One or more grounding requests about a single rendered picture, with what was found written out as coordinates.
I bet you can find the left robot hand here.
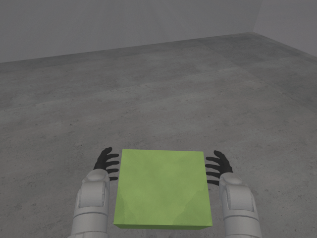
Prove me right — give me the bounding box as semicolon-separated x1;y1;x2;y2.
93;147;119;181

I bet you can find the robot right forearm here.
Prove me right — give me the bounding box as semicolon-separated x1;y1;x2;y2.
219;172;263;238

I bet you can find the right robot hand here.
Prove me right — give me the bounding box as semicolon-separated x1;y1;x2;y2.
205;150;233;186

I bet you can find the carton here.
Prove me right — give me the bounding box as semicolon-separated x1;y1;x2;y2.
113;149;213;230

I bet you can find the robot left forearm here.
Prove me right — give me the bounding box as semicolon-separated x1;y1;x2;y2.
68;169;110;238

